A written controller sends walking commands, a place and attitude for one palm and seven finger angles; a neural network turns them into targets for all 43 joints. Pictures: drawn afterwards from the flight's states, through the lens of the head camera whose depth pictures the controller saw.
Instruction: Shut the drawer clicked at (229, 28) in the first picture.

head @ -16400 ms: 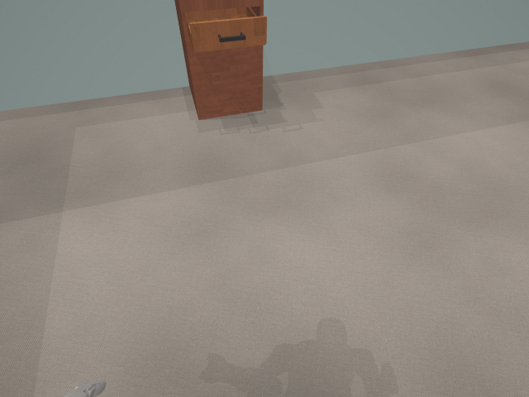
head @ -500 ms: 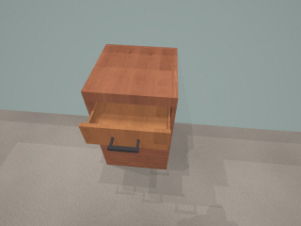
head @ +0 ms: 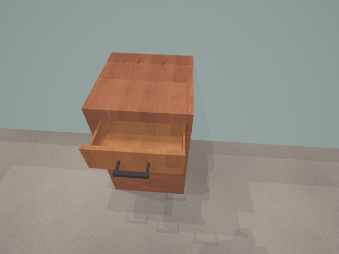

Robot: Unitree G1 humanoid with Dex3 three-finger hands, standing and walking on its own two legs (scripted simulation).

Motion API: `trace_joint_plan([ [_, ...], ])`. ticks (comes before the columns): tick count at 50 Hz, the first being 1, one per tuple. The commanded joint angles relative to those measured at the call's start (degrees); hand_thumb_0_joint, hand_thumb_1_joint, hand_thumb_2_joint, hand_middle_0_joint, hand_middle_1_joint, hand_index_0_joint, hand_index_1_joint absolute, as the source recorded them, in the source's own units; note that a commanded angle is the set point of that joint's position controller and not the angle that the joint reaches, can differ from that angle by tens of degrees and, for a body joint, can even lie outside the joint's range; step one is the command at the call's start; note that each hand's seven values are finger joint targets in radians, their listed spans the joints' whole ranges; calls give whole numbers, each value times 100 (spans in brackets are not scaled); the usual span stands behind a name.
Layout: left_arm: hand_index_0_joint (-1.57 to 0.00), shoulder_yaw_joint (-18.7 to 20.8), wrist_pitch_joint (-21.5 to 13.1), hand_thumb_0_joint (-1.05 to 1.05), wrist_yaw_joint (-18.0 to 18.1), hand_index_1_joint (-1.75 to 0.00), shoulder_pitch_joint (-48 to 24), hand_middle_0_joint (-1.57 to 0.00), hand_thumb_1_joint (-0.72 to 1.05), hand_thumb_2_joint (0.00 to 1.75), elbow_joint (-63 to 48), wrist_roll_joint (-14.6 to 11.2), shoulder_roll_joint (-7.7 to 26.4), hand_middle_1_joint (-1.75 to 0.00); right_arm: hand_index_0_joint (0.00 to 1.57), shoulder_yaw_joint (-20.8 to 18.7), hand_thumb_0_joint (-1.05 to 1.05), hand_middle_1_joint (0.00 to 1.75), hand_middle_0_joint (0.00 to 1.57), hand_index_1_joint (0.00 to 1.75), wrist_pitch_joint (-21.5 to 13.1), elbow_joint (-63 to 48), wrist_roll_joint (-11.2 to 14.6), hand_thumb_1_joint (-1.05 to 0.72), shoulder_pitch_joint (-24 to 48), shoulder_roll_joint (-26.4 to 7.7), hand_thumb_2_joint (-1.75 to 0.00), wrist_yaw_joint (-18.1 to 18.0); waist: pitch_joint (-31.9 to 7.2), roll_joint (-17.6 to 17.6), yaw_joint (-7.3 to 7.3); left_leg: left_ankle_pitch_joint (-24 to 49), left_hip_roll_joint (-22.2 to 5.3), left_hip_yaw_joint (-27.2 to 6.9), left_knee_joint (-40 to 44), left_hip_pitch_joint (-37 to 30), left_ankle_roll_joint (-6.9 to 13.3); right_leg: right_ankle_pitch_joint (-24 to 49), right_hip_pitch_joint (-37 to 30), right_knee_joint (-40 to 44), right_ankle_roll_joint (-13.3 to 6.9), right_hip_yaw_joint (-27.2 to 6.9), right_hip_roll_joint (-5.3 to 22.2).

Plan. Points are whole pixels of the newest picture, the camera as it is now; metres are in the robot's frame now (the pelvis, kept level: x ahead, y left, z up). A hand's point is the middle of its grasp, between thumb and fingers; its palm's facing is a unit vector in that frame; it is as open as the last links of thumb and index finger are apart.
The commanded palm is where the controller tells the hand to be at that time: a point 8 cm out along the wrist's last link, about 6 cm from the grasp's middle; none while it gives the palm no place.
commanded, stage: come to a stop and stand still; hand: left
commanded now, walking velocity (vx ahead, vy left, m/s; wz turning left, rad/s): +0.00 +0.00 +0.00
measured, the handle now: (132, 169) +0.44 +0.17 -0.20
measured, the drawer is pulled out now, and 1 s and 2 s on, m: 0.15 0.15 0.15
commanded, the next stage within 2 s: look again from close up in 0.04 s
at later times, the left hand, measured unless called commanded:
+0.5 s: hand out of the picture -0.02 +0.13 -0.17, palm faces +0.03 -0.99 -0.16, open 7.4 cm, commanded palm none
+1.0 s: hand (122, 226) +0.19 +0.13 -0.03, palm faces +0.10 -0.99 -0.01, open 6.8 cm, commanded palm +0.12 +0.18 -0.08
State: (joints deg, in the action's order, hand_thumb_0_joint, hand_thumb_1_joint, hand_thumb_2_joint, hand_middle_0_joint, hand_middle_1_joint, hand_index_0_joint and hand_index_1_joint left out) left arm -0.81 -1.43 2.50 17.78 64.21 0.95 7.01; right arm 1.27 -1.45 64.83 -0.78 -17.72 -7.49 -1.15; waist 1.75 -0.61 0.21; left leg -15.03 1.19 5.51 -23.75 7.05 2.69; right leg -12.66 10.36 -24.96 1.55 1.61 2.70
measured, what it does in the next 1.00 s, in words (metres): stands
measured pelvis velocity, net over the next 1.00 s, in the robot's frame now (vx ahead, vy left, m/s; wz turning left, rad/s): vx -0.02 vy -0.02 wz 0.05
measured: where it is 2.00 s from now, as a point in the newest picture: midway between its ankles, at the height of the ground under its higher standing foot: outside the picture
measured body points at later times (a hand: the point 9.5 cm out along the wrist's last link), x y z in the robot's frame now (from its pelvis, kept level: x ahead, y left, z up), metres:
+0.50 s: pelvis +0.00 -0.02 +0.00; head +0.01 -0.02 +0.45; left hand -0.02 +0.19 -0.16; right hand -0.01 -0.22 -0.16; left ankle -0.02 +0.08 -0.74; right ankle +0.01 -0.14 -0.74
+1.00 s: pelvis -0.02 -0.02 -0.04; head +0.00 -0.03 +0.41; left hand +0.18 +0.18 -0.03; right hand +0.12 -0.30 -0.12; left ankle -0.02 +0.08 -0.74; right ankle +0.01 -0.14 -0.74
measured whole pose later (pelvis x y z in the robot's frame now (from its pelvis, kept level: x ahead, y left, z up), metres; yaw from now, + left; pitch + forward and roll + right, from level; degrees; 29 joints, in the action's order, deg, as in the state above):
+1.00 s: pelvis -0.02 -0.02 -0.04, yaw +3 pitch +7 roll +1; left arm -0.6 -19.5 -2.0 19.7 11.8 -10.0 7.8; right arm -2.6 -19.7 41.3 0.3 -15.7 -17.1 -2.4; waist -6.0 -1.0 2.2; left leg -22.9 0.1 2.8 -46.9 31.2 1.1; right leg -21.4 33.3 -47.4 -0.5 4.0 3.1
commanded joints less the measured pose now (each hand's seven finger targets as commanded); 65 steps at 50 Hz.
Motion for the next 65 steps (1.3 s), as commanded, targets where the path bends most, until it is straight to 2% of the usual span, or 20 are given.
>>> trace_joint_plan([
  [1, -20, 48, -37, 0, 22, -30, 463, -20, 90, 90, -114, -27, 443, -30, 20, -90, 0, 30, 20, 30, -41, -90, 32, -90, -404, -508, -90, -33, 281, 116, -17, 1056, -726, -668, 588, 254, -33, 878, 33, 325, -299, -347, 375],
  [35, -20, 39, -52, 0, 19, -30, 619, -20, 90, 90, -102, -27, 414, -30, 20, -74, 0, 30, 20, 30, -7, 0, 40, -90, -482, -408, -90, -44, 430, 18, -14, 600, -724, -608, 678, 270, -87, 558, 134, 557, -374, -440, 318],
  [36, -20, 47, -59, 0, 22, -30, 654, -20, 90, 90, -114, -27, 398, -30, 20, -71, 0, 30, 20, 30, -16, -1, 36, -90, -489, -408, -90, -43, 344, 72, -21, 655, -723, -603, 650, 236, -85, 622, 95, 538, -370, -447, 325],
  [37, -20, 66, -171, 0, 198, -30, 662, -20, 90, 90, 44, 53, 755, -30, 20, -123, 0, 30, 20, 30, -93, -431, 66, -90, 168, -697, -90, 17, 604, 402, -195, 1098, -824, -429, -503, 968, -276, 2471, 182, 302, -284, -536, 616],
  [38, -22, 241, -1344, 0, 10, -32, -3416, -22, 90, 90, -8567, -1171, 1541, -32, 20, -279, 0, 30, 20, 30, -870, -2536, 261, -90, 66, -1805, -90, -258, -2253, -625, 570, 1298, -171, -516, 102, -604, -121, 1580, -390, -129, -286, -247, 19],
  [39, -24, 284, -1025, 0, 308, -34, -1353, -24, 90, 90, -7034, -745, 1171, -34, 20, -156, 0, 30, 20, 30, -1379, -2214, 244, -90, 634, -1292, -90, -397, -2266, -1255, 37, 1589, -279, -336, 28, -511, -94, 639, -199, -404, -428, -43, -206],
  [40, -26, -282, -222, 0, 508, -37, 114, -26, 90, 90, -6130, -836, 232, -37, 20, -245, 0, 30, 20, 30, -1612, -2275, 414, -90, 567, -1087, -90, -329, -1242, -1040, 162, 1122, -349, -497, 81, 248, -228, 53, 479, -434, -347, 201, -195],
  [41, -28, -712, -108, 0, 405, -39, -18, -28, 90, 90, -6127, -987, -407, -39, 20, -195, 0, 30, 20, 30, -1714, -2133, 418, -90, 433, -1195, -90, -340, -458, -224, 253, 438, -323, -576, -19, 751, -175, -26, 735, -381, -292, 361, -191],
  [42, -30, -831, -359, 0, 306, -41, -189, -30, 90, 90, -6521, -1130, -361, -41, 20, -235, 0, 30, 20, 30, -1869, -2400, 434, -90, 548, -1362, -90, -371, 18, 146, 351, -180, -284, -724, -195, 1067, -103, -423, 1119, -345, -226, 375, -182],
  [44, -34, -743, -925, 0, 90, -45, -156, -34, 90, 90, -6458, -1115, -194, -45, 20, -315, 0, 30, 20, 30, -2085, -2717, 288, -90, 514, -1528, -90, -378, -57, 1084, 505, -647, -151, -776, -824, 1581, -52, -1213, 1905, -580, -169, 408, -203],
  [45, -36, -637, -1233, 0, -48, -47, -130, -36, 90, 90, -6192, -1075, -217, -47, 20, -369, 0, 30, 20, 30, -2159, -2900, 226, -90, 551, -1502, -90, -324, -141, 1050, 456, -760, -44, -718, -1202, 1897, -101, -1504, 2291, -836, -189, 379, -179],
  [46, -38, -456, -1612, 0, -225, -50, -136, -38, 90, 90, -5863, -1009, -191, -50, 20, -452, 0, 30, 20, 30, -2198, -3014, 140, -90, 532, -1459, -90, -256, -368, 1428, 383, -842, -26, -701, -1575, 2323, -171, -1783, 2651, -1147, -206, 372, -170],
  [48, -42, -89, -2428, 0, -815, -54, 1138, -42, 90, 90, -5325, -1165, -211, -54, 20, -575, 0, 30, 20, 30, -2239, -3392, 80, -90, 684, -1375, -90, -66, -720, 1569, -121, -753, -18, -622, -2139, 3095, -259, -1776, 2807, -1783, -297, 284, -172],
  [50, -46, 617, -3269, 0, -1444, -58, 1694, -46, 90, 90, -5165, -1204, 319, -58, 20, -696, 0, 30, 20, 30, -2113, -3632, 69, -90, 821, -1338, -90, 175, -1311, 841, -448, -215, 85, -498, -2742, 3627, -345, -736, 2614, -2570, -424, 106, -145],
  [52, -50, 922, -3870, 0, -1813, -62, 1658, -50, 90, 90, -5401, -1093, 620, -62, 20, -782, 0, 30, 20, 30, -1923, -3984, 45, -90, 1094, -1305, -90, 328, -1674, 353, -547, 55, 113, -376, -3315, 4119, -317, -52, 2833, -3328, -473, 30, -151],
  [55, -56, 803, -3320, 0, -1768, -69, 1487, -56, 90, 90, -6210, -1059, 674, -69, 20, -781, 0, 30, 20, 30, -1460, -4572, 145, -90, 1284, -1273, -90, 341, -1992, -31, -609, -188, 174, -281, -3463, 4370, -238, -177, 2821, -3499, -465, -173, -171],
  [57, -60, 627, -3014, 0, -1588, -73, 875, -60, 90, 90, -7169, -1109, 676, -73, 20, -706, 0, 30, 20, 30, -1271, -4888, 200, -90, 1316, -1245, -90, 254, -2070, -193, -413, -502, 112, -329, -3606, 4451, -179, -609, 3083, -3451, -435, -261, -189],
  [60, -66, 666, -3173, 0, -1355, -80, -74, -66, 90, 90, -8345, -1192, 824, -80, 20, -644, 0, 30, 20, 30, -1216, -4827, 162, -90, 972, -1215, -90, 84, -2370, -35, 10, -468, -44, -547, -4101, 4483, -89, -689, 3491, -3538, -363, -412, -288],
  [62, -70, 446, -3372, 0, -1431, -84, -307, -70, 90, 90, -8614, -1216, 708, -84, 20, -574, 0, 30, 20, 30, -1274, -4698, 99, -90, 877, -1178, -90, 12, -2425, -373, 179, -396, -110, -635, -4329, 4436, -73, -716, 3796, -3602, -346, -351, -285],
  [65, -76, 145, -3401, 0, -1776, -91, -656, -76, 90, 90, -8312, -1295, 621, -91, 20, -463, 0, 30, 20, 30, -1448, -4442, 97, -90, 837, -1276, -90, -79, -2312, -165, 461, -649, -158, -756, -4618, 4687, -42, -1137, 4262, -3641, -334, -283, -329],
])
